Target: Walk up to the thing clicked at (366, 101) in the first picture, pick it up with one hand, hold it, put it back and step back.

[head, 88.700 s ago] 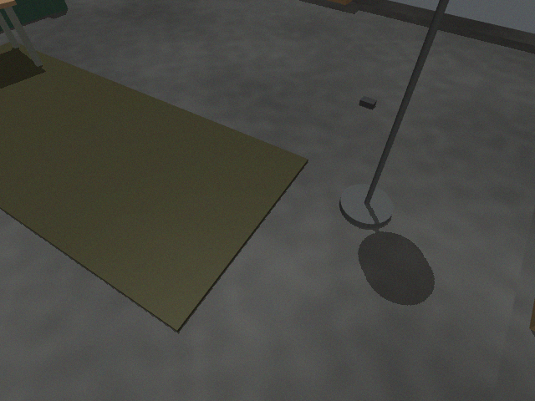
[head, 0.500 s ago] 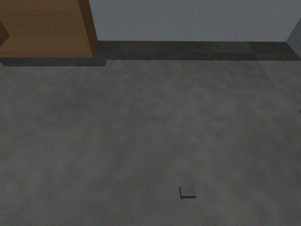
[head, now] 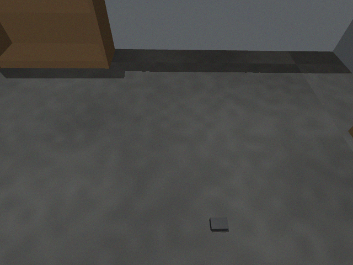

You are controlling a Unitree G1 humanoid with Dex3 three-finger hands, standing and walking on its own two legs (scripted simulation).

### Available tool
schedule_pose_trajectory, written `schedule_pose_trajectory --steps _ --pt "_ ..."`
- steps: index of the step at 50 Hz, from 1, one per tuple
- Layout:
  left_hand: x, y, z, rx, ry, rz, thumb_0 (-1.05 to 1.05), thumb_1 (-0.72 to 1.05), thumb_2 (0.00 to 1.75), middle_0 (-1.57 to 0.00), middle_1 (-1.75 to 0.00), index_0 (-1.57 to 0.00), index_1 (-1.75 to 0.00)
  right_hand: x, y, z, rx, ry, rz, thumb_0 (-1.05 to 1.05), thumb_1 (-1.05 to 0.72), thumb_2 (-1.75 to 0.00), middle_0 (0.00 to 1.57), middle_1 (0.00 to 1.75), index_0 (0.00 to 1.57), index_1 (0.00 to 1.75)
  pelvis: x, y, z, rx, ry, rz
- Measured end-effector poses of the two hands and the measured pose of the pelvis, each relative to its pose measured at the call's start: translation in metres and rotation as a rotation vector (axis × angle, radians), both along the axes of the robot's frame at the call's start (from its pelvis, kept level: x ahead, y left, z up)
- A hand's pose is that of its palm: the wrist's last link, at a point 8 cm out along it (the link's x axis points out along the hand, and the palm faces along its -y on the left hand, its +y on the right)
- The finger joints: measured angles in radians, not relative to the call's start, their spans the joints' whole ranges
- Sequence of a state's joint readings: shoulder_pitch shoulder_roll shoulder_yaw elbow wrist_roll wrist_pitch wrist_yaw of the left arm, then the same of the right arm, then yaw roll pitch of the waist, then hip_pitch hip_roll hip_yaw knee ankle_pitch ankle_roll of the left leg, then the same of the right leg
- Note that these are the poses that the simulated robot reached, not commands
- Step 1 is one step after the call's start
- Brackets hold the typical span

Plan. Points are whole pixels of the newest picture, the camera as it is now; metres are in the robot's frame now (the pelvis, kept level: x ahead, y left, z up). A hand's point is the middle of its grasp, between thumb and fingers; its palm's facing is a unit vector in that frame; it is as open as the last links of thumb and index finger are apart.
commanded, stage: stand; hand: right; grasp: from above
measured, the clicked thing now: (218, 224) +0.43 -0.24 -0.76
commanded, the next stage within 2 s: rise first in 0.58 s
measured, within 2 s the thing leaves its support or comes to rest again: neither
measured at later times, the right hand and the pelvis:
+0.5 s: hand out of the picture +0.07 -0.26 -0.16, palm faces -0.04 +0.94 -0.35, open 7.4 cm; pelvis +0.00 +0.00 +0.00, yaw +0 degrees
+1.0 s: hand (275, 261) +0.16 -0.25 -0.17, palm faces -0.07 +0.93 -0.36, open 10.0 cm; pelvis -0.01 +0.00 -0.03, yaw +0 degrees
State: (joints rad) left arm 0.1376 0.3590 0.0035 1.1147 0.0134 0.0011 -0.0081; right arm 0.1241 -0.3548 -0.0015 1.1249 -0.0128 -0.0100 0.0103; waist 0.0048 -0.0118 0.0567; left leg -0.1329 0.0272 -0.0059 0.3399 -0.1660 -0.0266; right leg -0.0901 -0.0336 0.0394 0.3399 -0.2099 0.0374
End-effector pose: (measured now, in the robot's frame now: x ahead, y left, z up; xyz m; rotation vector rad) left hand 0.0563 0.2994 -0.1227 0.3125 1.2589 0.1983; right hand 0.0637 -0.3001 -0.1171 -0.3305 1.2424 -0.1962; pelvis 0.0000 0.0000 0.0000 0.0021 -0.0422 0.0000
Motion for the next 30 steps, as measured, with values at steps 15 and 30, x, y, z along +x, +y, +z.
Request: schedule_pose_trajectory --steps 15,30 --pt "-0.006 0.001 0.0 0.004 0.011 0.0 0.01 0.91 0.9 -0.21 -0.3 -0.2 -0.3 -0.003 0.001 -0.002 0.007 0.007 0.002 0.01 -0.91 -0.9 0.2 0.3 0.21 0.3 -0.002 0.0 0.0 -0.002 0.005 0.001" --pt "0.006 0.001 -0.002 -0.002 0.01 -0.01 0.01 0.91 0.9 -0.21 -0.3 -0.2 -0.3 0.002 0.002 0.0 0.0 0.016 -0.003 0.01 -0.91 -0.9 0.2 0.3 0.21 0.3 0.005 0.001 0.0 -0.002 0.012 -0.001"
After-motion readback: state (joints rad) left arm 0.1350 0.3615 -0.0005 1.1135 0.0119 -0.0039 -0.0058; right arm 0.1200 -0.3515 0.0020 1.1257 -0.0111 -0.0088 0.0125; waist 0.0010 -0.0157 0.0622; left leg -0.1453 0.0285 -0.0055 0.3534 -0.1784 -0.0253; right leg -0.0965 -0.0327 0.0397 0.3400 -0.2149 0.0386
